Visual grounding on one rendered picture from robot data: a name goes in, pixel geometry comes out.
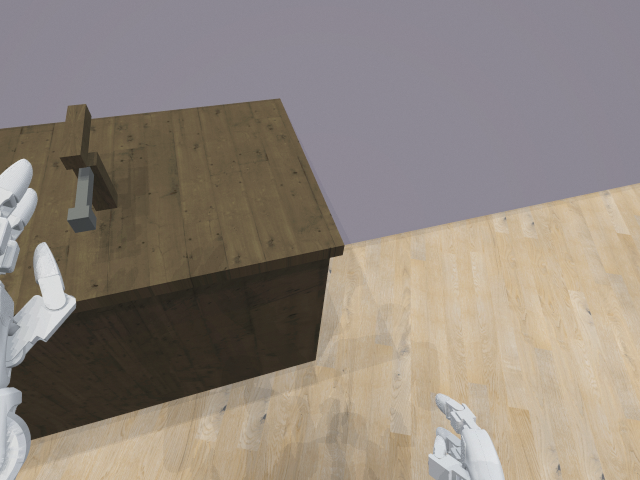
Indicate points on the counter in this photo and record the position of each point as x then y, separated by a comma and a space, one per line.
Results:
208, 265

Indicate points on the robot left forearm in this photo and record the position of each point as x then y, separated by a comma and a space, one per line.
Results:
15, 438

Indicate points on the tap lever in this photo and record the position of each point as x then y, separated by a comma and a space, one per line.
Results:
81, 218

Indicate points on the robot right hand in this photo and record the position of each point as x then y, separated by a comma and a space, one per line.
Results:
473, 457

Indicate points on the robot left hand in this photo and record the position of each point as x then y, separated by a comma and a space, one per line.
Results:
40, 318

